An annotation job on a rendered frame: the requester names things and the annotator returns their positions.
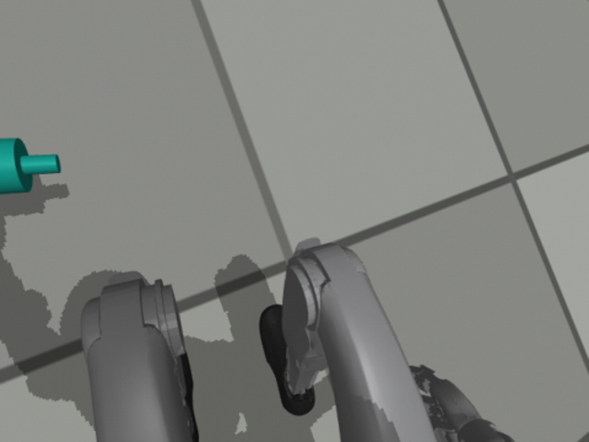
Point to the right robot foot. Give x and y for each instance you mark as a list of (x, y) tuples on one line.
[(274, 346)]

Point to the bottle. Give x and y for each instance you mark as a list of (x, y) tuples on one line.
[(17, 167)]

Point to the right robot arm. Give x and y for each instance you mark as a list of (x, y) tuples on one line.
[(480, 430)]

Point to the left robot foot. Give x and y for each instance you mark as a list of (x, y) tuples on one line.
[(188, 397)]

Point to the right robot hand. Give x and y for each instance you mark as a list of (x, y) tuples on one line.
[(448, 408)]

